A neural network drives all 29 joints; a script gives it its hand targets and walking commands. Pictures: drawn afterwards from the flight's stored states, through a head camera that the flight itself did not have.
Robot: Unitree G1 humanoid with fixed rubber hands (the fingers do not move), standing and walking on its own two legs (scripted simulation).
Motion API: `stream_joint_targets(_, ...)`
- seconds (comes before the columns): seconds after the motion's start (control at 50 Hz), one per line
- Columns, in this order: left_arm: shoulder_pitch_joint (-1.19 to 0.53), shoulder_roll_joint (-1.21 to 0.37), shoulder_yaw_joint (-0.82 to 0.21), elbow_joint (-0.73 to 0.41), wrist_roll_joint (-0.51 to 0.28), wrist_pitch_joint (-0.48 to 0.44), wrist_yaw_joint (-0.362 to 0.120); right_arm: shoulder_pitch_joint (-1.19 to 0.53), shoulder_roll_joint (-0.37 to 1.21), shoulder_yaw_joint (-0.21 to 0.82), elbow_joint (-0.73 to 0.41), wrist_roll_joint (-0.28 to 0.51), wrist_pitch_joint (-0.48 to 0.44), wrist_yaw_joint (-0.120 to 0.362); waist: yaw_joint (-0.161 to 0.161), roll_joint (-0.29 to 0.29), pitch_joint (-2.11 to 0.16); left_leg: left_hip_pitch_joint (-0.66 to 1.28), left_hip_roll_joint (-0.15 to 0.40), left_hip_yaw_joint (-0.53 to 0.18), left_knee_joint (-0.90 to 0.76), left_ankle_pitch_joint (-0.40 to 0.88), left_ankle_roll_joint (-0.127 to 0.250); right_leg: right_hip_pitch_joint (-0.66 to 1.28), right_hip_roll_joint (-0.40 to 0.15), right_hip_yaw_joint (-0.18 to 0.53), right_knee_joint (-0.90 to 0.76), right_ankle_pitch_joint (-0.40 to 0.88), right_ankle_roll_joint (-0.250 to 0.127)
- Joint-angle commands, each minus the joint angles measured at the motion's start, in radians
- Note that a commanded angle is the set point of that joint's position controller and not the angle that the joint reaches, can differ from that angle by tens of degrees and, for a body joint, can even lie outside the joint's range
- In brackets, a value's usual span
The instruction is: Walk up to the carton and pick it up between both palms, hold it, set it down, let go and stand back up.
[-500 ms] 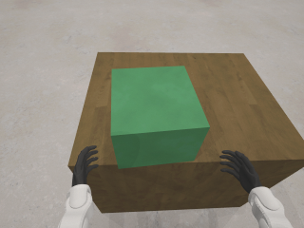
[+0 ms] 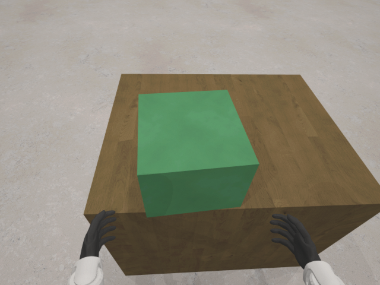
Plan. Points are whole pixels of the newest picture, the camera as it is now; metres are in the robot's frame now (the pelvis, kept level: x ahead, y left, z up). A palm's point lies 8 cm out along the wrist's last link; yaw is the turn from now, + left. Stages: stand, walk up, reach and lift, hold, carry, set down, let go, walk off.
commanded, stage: set down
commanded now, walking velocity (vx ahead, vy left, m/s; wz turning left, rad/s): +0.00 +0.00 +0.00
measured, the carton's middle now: (189, 150) +0.46 +0.03 -0.01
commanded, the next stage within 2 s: let go in 0.68 s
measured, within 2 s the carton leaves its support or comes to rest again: neither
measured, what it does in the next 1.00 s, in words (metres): stands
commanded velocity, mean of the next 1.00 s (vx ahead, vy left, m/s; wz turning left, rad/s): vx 0.00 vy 0.00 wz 0.00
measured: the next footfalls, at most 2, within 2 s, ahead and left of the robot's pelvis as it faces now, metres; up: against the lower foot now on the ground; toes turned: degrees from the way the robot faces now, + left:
none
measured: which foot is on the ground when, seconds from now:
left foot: down 0.00-1.00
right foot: down 0.00-1.00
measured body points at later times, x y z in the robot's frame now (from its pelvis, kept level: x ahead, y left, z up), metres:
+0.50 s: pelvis +0.00 +0.02 +0.00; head +0.00 +0.03 +0.45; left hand +0.19 +0.24 -0.07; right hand +0.20 -0.20 -0.06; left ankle +0.00 +0.14 -0.74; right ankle +0.00 -0.09 -0.74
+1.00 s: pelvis +0.01 +0.03 +0.00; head +0.01 +0.04 +0.45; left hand +0.17 +0.26 -0.09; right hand +0.16 -0.20 -0.09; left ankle +0.00 +0.14 -0.74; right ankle +0.00 -0.09 -0.74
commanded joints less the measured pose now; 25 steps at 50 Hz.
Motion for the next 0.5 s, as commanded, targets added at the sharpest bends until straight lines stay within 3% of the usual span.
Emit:
stream_joint_targets(0.0,-0.126,0.083,0.028,-0.17,0.014,-0.038,-0.01,-0.117,-0.147,-0.077,-0.153,-0.023,-0.03,-0.015,0.006,-0.012,-0.141,0.139,-0.06,-0.005,-0.017,0.19,0.017,-0.033,-0.04,0.075,-0.106,0.184,0.02)
stream_joint_targets(0.04,-0.124,0.1,0.03,-0.17,0.012,-0.034,-0.017,-0.105,-0.136,-0.088,-0.155,-0.035,-0.024,-0.023,-0.01,-0.006,-0.126,0.151,-0.058,0.002,-0.024,0.188,0.019,-0.036,-0.039,0.069,-0.106,0.18,0.023)
stream_joint_targets(0.06,-0.116,0.098,0.031,-0.103,0.022,-0.013,-0.029,-0.091,-0.127,-0.084,-0.114,-0.061,-0.008,-0.029,-0.007,-0.019,-0.09,0.147,-0.059,0.001,-0.027,0.179,0.02,-0.029,-0.045,0.075,-0.119,0.16,0.024)
stream_joint_targets(0.08,-0.123,0.117,0.035,-0.198,0.0,-0.026,-0.025,-0.112,-0.124,-0.086,-0.217,-0.055,-0.022,-0.033,0.005,-0.02,-0.148,0.16,-0.057,0.003,-0.023,0.214,0.02,-0.011,-0.039,0.061,-0.106,0.193,0.029)
stream_joint_targets(0.1,-0.106,0.102,0.024,-0.122,0.014,-0.01,-0.028,-0.096,-0.129,-0.091,-0.149,-0.074,-0.012,-0.038,-0.015,-0.013,-0.117,0.168,-0.055,0.003,-0.031,0.212,0.021,-0.024,-0.038,0.062,-0.109,0.215,0.022)
stream_joint_targets(0.12,-0.119,0.121,0.029,-0.186,-0.002,-0.018,-0.027,-0.1,-0.115,-0.102,-0.199,-0.074,-0.017,-0.041,-0.007,-0.011,-0.131,0.17,-0.055,0.003,-0.024,0.215,0.019,-0.027,-0.037,0.059,-0.105,0.205,0.028)
stream_joint_targets(0.14,-0.107,0.118,0.024,-0.125,0.019,-0.001,-0.032,-0.089,-0.112,-0.091,-0.141,-0.086,0.0,-0.043,-0.013,0.0,-0.096,0.182,-0.054,0.005,-0.031,0.213,0.016,-0.038,-0.036,0.06,-0.117,0.192,0.023)
stream_joint_targets(0.2,-0.13,0.135,0.025,-0.15,0.004,-0.005,-0.038,-0.112,-0.087,-0.096,-0.202,-0.096,0.007,-0.048,0.004,-0.014,-0.088,0.187,-0.052,0.009,-0.031,0.183,0.023,-0.056,-0.042,0.057,-0.124,0.128,0.028)
stream_joint_targets(0.24,-0.108,0.139,0.019,-0.126,0.015,0.011,-0.044,-0.085,-0.07,-0.099,-0.179,-0.119,0.024,-0.053,0.0,-0.012,-0.07,0.206,-0.05,0.014,-0.033,0.188,0.019,-0.067,-0.044,0.05,-0.131,0.112,0.025)
stream_joint_targets(0.26,-0.118,0.136,0.014,-0.166,0.005,0.0,-0.042,-0.098,-0.063,-0.109,-0.226,-0.123,0.015,-0.053,-0.006,0.001,-0.093,0.201,-0.047,0.015,-0.03,0.193,0.024,-0.056,-0.039,0.044,-0.125,0.109,0.024)
stream_joint_targets(0.28,-0.12,0.142,0.011,-0.093,0.018,0.02,-0.046,-0.088,-0.067,-0.101,-0.15,-0.135,0.034,-0.056,-0.019,0.009,-0.062,0.201,-0.05,0.016,-0.037,0.178,0.019,-0.065,-0.04,0.051,-0.133,0.096,0.021)
stream_joint_targets(0.3,-0.113,0.148,0.016,-0.12,0.019,0.026,-0.048,-0.089,-0.063,-0.108,-0.163,-0.146,0.04,-0.059,-0.006,0.016,-0.061,0.211,-0.049,0.013,-0.042,0.179,0.018,-0.068,-0.045,0.047,-0.133,0.095,0.023)
stream_joint_targets(0.34,-0.099,0.14,0.008,-0.092,0.031,0.049,-0.053,-0.086,-0.065,-0.116,-0.137,-0.166,0.051,-0.063,-0.018,0.013,-0.052,0.225,-0.045,0.011,-0.041,0.182,0.022,-0.069,-0.04,0.036,-0.134,0.103,0.02)
stream_joint_targets(0.36,-0.1,0.144,0.013,-0.191,0.015,0.028,-0.05,-0.08,-0.042,-0.115,-0.228,-0.147,0.033,-0.062,0.0,0.014,-0.095,0.224,-0.039,0.014,-0.037,0.212,0.024,-0.044,-0.035,0.026,-0.124,0.13,0.023)
stream_joint_targets(0.38,-0.082,0.14,0.006,-0.101,0.035,0.04,-0.054,-0.056,-0.044,-0.116,-0.156,-0.167,0.041,-0.064,-0.025,0.029,-0.069,0.233,-0.045,0.015,-0.042,0.217,0.02,-0.055,-0.034,0.027,-0.13,0.134,0.019)
stream_joint_targets(0.4,-0.077,0.144,0.01,-0.142,0.035,0.035,-0.056,-0.061,-0.039,-0.125,-0.181,-0.171,0.035,-0.067,-0.015,0.034,-0.08,0.241,-0.043,0.011,-0.037,0.232,0.021,-0.043,-0.033,0.022,-0.121,0.152,0.021)
stream_joint_targets(0.42,-0.062,0.134,0.005,-0.036,0.059,0.07,-0.068,-0.054,-0.042,-0.119,-0.067,-0.195,0.062,-0.069,-0.033,0.035,-0.029,0.246,-0.04,0.007,-0.043,0.219,0.017,-0.056,-0.033,0.02,-0.135,0.137,0.015)
stream_joint_targets(0.44,-0.096,0.156,0.013,-0.238,0.012,0.034,-0.055,-0.082,-0.048,-0.138,-0.247,-0.164,0.026,-0.067,-0.003,0.035,-0.114,0.239,-0.035,0.004,-0.037,0.255,0.019,-0.031,-0.025,0.008,-0.109,0.171,0.022)
stream_joint_targets(0.46,-0.068,0.135,-0.002,-0.026,0.057,0.072,-0.064,-0.046,-0.05,-0.123,-0.04,-0.196,0.06,-0.07,-0.036,0.041,-0.019,0.245,-0.038,0.004,-0.048,0.23,0.018,-0.05,-0.028,0.015,-0.133,0.142,0.015)
stream_joint_targets(0.48,-0.091,0.154,0.003,-0.257,0.014,0.033,-0.052,-0.078,-0.042,-0.139,-0.256,-0.157,0.025,-0.066,-0.003,0.025,-0.103,0.239,-0.029,-0.001,-0.035,0.259,0.023,-0.028,-0.023,0.002,-0.11,0.165,0.021)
